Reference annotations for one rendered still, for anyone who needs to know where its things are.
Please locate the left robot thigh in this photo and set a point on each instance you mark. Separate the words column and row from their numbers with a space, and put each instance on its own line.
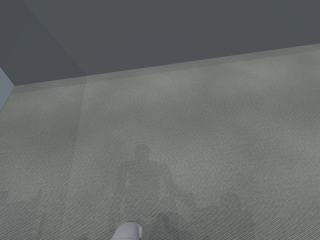
column 128, row 231

